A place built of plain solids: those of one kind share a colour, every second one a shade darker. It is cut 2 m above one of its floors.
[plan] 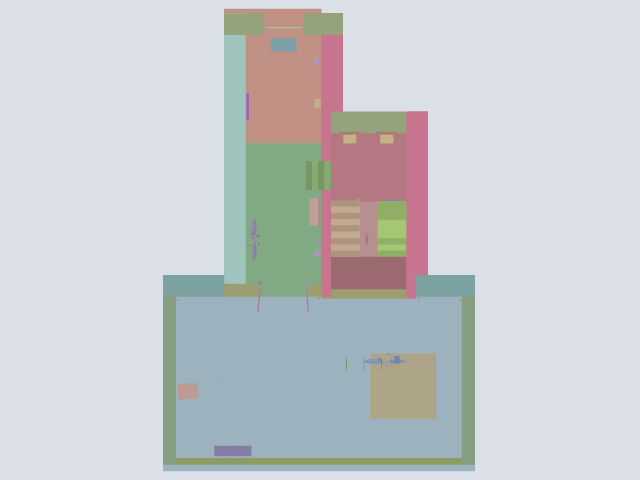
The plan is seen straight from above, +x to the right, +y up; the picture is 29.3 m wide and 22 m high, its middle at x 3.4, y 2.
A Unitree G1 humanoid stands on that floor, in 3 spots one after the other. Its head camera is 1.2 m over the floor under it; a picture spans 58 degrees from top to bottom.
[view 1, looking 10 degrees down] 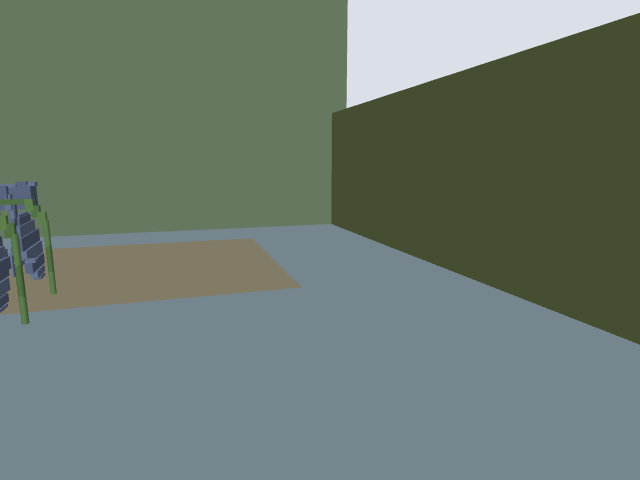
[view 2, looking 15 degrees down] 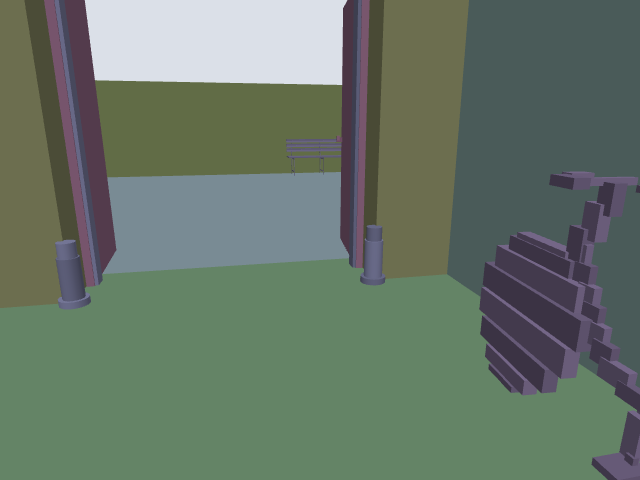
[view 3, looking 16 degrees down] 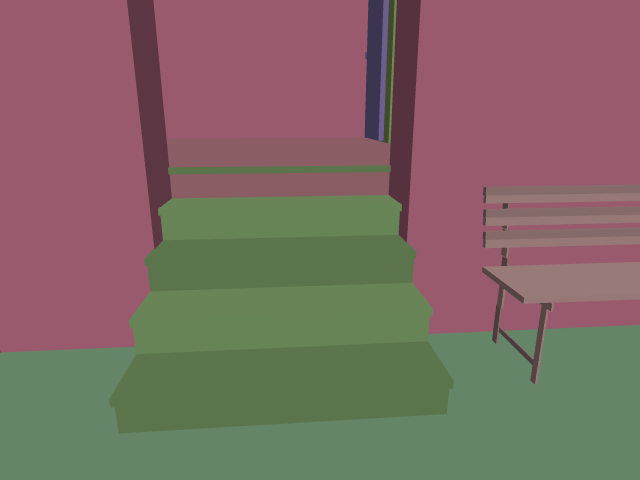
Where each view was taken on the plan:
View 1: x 1.73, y -5.10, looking -18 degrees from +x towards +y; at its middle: floor_yard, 6.91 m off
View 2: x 1.73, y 3.09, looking -102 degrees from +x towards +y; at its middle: floor_yard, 4.71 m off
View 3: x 1.29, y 4.95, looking -5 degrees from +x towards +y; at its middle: entry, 2.37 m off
